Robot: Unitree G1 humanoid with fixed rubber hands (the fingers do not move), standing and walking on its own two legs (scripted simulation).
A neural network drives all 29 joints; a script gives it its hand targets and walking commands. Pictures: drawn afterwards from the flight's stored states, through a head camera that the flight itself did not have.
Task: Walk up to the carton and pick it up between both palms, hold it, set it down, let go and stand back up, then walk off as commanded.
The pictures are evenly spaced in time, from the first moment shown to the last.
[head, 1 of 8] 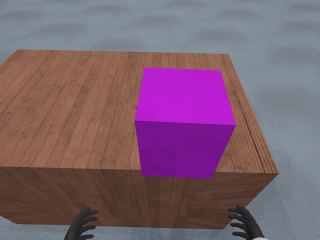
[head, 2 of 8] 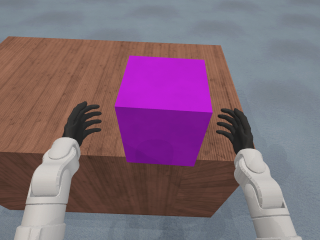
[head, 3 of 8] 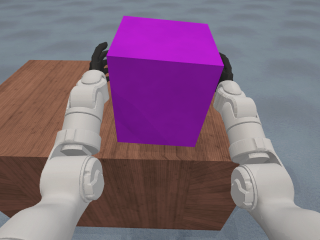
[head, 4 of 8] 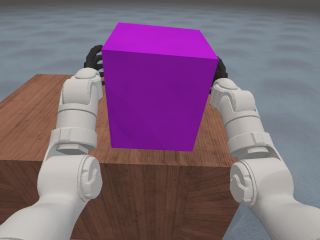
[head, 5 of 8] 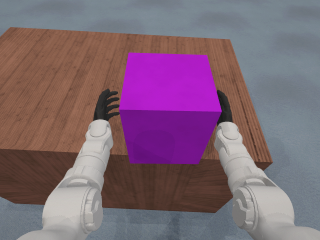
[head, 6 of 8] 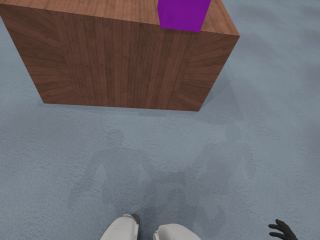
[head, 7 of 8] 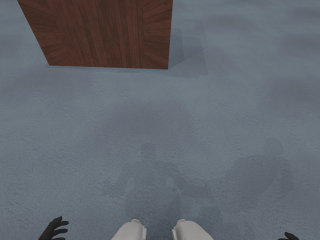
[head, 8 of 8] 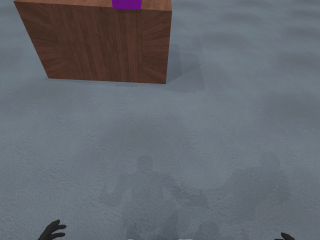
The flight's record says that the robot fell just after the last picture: no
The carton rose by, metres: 0.20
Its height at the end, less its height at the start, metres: +0.00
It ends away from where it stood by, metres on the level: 0.03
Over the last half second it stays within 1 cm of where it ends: yes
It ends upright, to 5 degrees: yes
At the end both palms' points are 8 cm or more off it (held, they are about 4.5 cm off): yes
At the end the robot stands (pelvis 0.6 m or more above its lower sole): yes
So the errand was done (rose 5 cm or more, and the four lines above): yes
